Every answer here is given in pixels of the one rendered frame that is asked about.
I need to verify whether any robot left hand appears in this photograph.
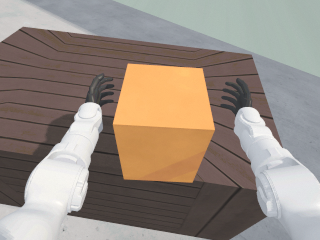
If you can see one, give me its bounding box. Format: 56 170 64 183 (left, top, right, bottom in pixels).
85 73 114 107

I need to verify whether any carton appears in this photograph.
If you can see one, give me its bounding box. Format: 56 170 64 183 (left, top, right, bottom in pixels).
113 63 215 183

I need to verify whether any left robot forearm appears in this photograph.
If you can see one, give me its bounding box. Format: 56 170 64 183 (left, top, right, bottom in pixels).
24 102 103 202

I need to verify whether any right robot forearm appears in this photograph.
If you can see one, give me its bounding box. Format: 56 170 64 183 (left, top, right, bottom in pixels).
233 107 320 190

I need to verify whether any pedestal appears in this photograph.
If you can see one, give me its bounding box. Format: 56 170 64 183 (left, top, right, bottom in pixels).
0 27 283 240

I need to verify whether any robot right upper arm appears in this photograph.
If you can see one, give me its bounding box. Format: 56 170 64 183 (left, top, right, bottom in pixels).
255 165 320 240

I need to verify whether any robot right hand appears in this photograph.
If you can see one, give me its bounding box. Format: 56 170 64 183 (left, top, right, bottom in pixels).
220 78 253 117

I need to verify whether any robot left upper arm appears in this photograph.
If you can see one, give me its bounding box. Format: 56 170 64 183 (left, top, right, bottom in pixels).
0 158 89 240

